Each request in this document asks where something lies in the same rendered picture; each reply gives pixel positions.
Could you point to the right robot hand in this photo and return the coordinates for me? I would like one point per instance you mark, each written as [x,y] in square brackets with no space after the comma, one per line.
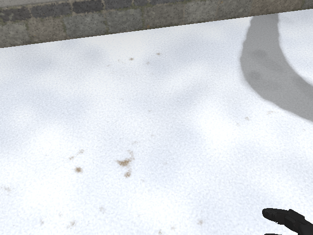
[293,220]

